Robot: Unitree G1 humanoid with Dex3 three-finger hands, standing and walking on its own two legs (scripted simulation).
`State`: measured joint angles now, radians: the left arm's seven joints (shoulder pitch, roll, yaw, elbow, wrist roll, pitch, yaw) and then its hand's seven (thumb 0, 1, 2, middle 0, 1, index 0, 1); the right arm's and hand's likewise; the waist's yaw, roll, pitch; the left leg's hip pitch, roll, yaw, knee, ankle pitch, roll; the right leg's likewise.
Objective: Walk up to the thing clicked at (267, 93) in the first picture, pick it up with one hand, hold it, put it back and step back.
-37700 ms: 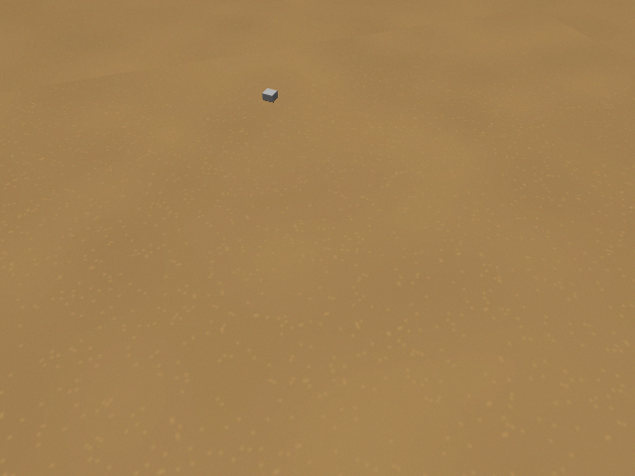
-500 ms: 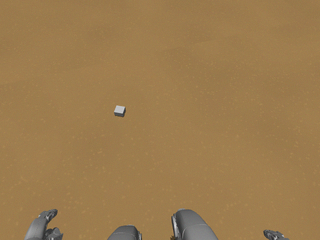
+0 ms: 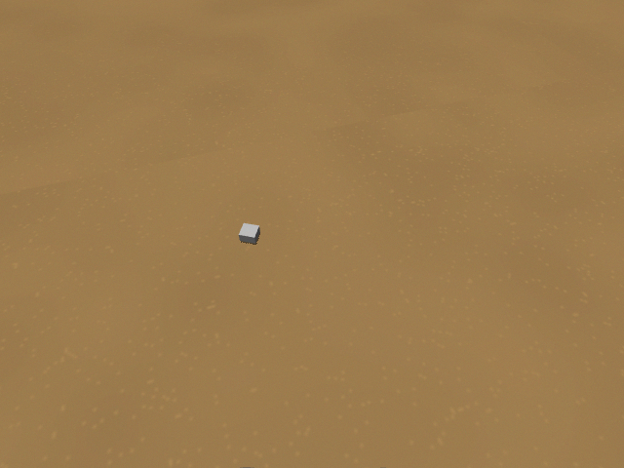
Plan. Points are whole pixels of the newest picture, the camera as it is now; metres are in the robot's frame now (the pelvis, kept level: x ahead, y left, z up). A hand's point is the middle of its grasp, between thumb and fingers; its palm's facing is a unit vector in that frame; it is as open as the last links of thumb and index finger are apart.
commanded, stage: step back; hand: left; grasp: from above
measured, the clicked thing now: (249, 233) +1.05 +0.27 -0.74
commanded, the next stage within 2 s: stand in 0.60 s
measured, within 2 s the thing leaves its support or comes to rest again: neither
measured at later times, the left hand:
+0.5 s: hand (143, 460) +0.15 +0.25 -0.15, palm faces +0.02 -0.94 -0.34, open 7.4 cm
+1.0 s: hand (137, 466) +0.14 +0.25 -0.13, palm faces -0.01 -0.94 -0.34, open 7.4 cm
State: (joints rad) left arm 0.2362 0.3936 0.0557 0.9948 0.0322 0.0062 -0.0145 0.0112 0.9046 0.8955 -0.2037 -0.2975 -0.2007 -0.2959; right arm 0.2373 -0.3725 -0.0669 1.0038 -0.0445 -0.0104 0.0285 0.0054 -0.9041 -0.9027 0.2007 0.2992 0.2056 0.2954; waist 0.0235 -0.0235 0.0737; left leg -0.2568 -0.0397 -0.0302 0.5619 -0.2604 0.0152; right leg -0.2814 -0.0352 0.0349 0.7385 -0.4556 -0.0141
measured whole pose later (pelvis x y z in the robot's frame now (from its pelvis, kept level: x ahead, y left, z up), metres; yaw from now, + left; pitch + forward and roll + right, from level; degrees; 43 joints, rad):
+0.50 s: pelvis +0.05 -0.01 +0.00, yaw +0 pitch -2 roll +0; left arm 0.11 0.35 0.03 1.02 0.01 -0.01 -0.01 0.01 0.91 0.90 -0.20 -0.30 -0.20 -0.30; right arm 0.16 -0.36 -0.04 1.05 -0.03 -0.02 0.01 0.00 -0.90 -0.90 0.20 0.30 0.21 0.30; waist 0.01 -0.01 0.08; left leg -0.25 0.00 0.00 0.58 -0.28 0.00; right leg -0.22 -0.03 -0.03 0.60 -0.33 0.01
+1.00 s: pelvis +0.05 +0.00 +0.02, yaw +0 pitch -4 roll +0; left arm 0.07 0.35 0.01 1.14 0.01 -0.02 -0.01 0.01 0.91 0.90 -0.20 -0.30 -0.20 -0.30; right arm 0.03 -0.34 -0.01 1.11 -0.01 -0.01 0.01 0.00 -0.90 -0.90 0.20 0.30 0.21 0.30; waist 0.01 0.00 0.07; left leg -0.11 0.01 0.01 0.34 -0.16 0.00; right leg -0.07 -0.03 -0.02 0.33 -0.19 0.02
